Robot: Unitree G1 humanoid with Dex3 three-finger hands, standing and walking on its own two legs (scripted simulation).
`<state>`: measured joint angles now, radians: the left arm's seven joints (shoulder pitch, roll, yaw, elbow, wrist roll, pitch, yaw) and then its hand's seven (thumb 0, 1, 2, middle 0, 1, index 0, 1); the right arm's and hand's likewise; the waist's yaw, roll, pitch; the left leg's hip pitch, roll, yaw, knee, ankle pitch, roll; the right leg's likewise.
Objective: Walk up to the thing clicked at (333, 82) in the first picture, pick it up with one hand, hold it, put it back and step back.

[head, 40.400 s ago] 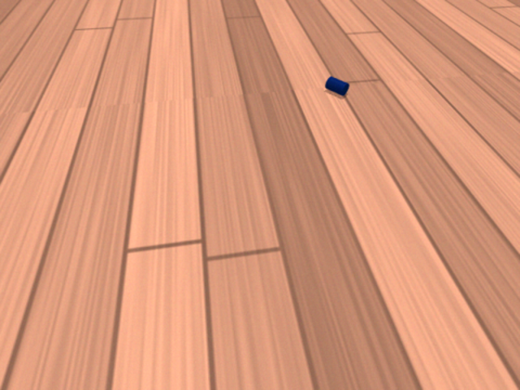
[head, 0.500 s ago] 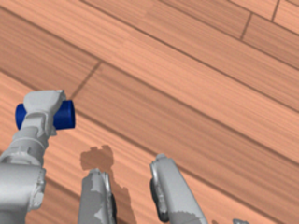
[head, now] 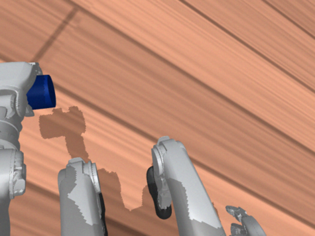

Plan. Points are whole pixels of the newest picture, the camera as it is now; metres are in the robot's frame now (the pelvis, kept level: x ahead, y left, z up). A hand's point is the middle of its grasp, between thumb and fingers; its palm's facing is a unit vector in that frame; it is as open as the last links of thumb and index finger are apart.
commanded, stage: crouch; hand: left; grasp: from above
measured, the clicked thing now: (22, 93) +0.50 +0.24 -0.20
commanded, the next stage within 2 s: lower in 0.76 s
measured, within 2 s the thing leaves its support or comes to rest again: neither
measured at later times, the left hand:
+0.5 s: hand (34, 94) +0.51 +0.22 -0.25, palm faces -0.48 -0.01 -0.88, open 11.2 cm
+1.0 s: hand (36, 92) +0.53 +0.23 -0.28, palm faces -0.49 +0.00 -0.87, open 11.2 cm
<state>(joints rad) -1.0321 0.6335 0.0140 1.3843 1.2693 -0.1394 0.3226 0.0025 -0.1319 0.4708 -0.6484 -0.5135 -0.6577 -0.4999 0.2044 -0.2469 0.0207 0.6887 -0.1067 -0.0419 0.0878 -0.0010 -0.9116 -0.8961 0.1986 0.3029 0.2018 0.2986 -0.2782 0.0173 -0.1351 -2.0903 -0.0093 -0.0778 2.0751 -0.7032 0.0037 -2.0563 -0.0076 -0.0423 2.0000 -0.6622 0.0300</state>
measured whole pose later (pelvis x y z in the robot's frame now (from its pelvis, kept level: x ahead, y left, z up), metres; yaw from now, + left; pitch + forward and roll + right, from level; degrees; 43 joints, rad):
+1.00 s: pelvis -0.02 +0.00 -0.09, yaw -5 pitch +37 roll -10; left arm -1.19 0.86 0.02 1.51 1.29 -0.15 0.28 0.00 -0.13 0.46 -0.66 -0.50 -0.67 -0.49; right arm 0.21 -0.28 0.18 0.63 -0.13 -0.01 0.13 0.00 -0.91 -0.90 0.20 0.30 0.20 0.30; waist -0.38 -0.03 0.02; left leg -2.32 0.00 -0.15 2.38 -0.71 0.00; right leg -2.27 0.02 -0.10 2.25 -0.63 0.04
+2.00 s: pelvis -0.02 +0.00 -0.11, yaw -9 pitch +33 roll -14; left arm -1.22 1.01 0.03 1.61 1.31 -0.17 0.41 0.00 -0.11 0.48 -0.61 -0.54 -0.62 -0.53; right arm 0.17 -0.33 0.30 0.58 -0.18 -0.10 0.13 0.00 -0.90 -0.89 0.20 0.30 0.20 0.30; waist -0.45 -0.11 0.15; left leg -2.36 0.00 -0.21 2.48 -0.72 0.01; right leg -2.29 0.04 -0.15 2.29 -0.62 0.05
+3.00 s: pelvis -0.02 +0.01 -0.11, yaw -10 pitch +32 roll -15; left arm -1.25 1.07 -0.01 1.64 1.28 -0.18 0.40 0.00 -0.26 0.79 -0.27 -0.82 -0.29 -0.82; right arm 0.15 -0.33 0.36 0.58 -0.19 -0.09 0.13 0.00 -0.89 -0.89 0.20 0.30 0.20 0.30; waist -0.47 -0.11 0.17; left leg -2.37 0.01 -0.23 2.49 -0.72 0.02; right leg -2.28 0.05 -0.16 2.28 -0.61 0.06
